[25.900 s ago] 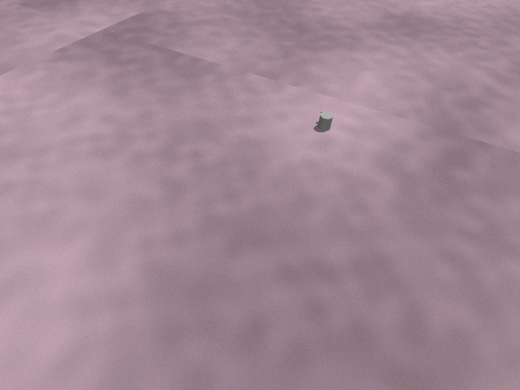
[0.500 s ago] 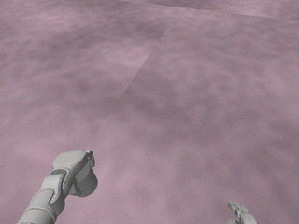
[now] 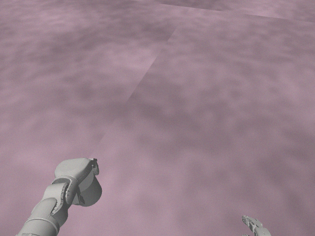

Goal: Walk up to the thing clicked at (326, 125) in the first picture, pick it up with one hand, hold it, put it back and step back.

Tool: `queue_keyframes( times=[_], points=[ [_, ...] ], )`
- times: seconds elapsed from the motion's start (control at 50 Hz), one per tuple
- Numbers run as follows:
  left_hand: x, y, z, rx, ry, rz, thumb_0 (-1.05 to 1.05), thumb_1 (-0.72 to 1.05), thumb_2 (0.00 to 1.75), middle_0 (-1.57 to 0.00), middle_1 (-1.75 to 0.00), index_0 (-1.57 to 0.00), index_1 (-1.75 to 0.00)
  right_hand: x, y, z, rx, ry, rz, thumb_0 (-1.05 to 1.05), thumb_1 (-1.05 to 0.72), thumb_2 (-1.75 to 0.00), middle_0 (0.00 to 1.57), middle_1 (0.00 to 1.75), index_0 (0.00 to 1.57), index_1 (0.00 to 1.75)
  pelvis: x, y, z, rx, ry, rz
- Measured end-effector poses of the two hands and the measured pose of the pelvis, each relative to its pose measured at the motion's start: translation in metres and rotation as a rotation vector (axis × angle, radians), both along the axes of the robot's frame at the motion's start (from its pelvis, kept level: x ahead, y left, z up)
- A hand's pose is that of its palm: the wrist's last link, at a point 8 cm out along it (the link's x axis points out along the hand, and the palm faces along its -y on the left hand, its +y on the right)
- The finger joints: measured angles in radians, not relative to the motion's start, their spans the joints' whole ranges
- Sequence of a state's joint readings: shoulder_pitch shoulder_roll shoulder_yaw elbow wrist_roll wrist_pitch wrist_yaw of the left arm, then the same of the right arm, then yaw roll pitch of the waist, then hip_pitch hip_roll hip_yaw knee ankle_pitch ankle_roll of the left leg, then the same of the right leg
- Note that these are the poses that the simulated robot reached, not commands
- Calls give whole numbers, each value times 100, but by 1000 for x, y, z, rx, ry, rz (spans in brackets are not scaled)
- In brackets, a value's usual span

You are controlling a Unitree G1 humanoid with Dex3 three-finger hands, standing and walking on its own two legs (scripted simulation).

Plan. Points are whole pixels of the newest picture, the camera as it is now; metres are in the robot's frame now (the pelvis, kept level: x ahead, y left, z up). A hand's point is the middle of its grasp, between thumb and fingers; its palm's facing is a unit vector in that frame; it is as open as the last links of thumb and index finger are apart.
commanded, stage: crouch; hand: left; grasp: from above
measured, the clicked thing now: (78, 189) +0.29 +0.24 -0.10
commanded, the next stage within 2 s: lower in 1.82 s
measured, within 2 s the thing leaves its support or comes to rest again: neither
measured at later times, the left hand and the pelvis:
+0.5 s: hand (95, 197) +0.31 +0.23 -0.23, palm faces -0.44 +0.04 -0.90, open 10.3 cm; pelvis -0.04 +0.00 -0.11, yaw +0 degrees
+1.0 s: hand (108, 204) +0.36 +0.23 -0.46, palm faces -0.49 -0.03 -0.87, open 10.3 cm; pelvis -0.07 +0.00 -0.29, yaw -2 degrees
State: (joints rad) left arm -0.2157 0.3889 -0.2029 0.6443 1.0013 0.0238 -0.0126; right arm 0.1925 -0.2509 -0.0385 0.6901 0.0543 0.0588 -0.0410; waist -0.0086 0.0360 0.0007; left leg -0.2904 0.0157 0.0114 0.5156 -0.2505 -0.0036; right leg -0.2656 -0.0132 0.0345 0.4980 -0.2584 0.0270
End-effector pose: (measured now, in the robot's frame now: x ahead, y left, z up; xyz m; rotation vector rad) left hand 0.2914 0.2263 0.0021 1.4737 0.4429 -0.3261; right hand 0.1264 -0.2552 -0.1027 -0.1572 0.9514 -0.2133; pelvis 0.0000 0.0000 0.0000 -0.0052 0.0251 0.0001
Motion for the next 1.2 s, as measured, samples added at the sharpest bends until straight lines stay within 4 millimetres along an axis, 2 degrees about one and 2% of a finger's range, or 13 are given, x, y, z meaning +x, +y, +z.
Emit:
queue_keyframes(
  times=[0.14,0.22,0.3,0.4,0.52,0.64,0.74,0.84,0.94,1.06,1.2],
  points=[
    [-7,-1,-22,0,21,-22,1,-10,69,-60,-77,-61,-77,-4,-2,-2,-12,25,4,1,-90,-90,21,30,20,30,-2,-1,-2,1,20,6],
    [-10,-1,-48,18,33,-32,1,-10,70,-59,-77,-60,-77,-13,-6,-9,-31,68,20,0,-89,-90,21,30,20,30,-7,-2,-9,-3,61,14],
    [-6,0,-80,43,34,-54,1,-10,71,-58,-78,-60,-78,-29,-13,-25,-59,120,28,0,-89,-90,21,30,20,30,-15,-2,-27,-11,136,19],
    [6,0,-126,64,-3,-84,1,-10,71,-58,-79,-59,-79,-59,-25,-60,-101,198,18,0,-89,-90,21,30,20,30,-28,-1,-63,-23,245,17],
    [31,1,-188,91,-39,-83,1,-8,68,-57,-79,-58,-79,-106,-32,-116,-145,299,-21,0,-90,-90,21,30,20,30,-44,2,-118,-36,376,10],
    [56,5,-249,90,-63,-25,1,-7,66,-57,-78,-59,-78,-152,-27,-172,-152,393,-64,0,-90,-90,21,30,20,30,-58,3,-173,-43,481,1],
    [66,8,-296,87,-36,-12,1,-7,66,-57,-78,-59,-78,-175,-16,-214,-132,447,-76,0,-90,-90,21,30,20,30,-67,5,-212,-51,543,-2],
    [69,9,-340,70,5,-16,1,-8,67,-58,-77,-60,-77,-180,-8,-250,-106,465,-59,0,-90,-90,21,30,20,30,-70,5,-245,-60,588,-4],
    [71,9,-380,44,23,-34,1,-9,67,-59,-77,-62,-77,-172,-5,-278,-95,466,-16,0,-90,-90,21,30,20,30,-69,4,-273,-67,622,-4],
    [79,9,-419,28,5,-47,1,-10,68,-60,-76,-63,-76,-157,-12,-301,-109,456,44,0,-90,-90,21,30,20,30,-68,0,-300,-75,644,-7],
    [93,10,-450,34,-38,-34,1,-11,68,-61,-75,-63,-75,-146,-22,-321,-132,454,80,0,-91,-90,21,30,20,30,-67,-2,-326,-80,652,-20]
  ],
)
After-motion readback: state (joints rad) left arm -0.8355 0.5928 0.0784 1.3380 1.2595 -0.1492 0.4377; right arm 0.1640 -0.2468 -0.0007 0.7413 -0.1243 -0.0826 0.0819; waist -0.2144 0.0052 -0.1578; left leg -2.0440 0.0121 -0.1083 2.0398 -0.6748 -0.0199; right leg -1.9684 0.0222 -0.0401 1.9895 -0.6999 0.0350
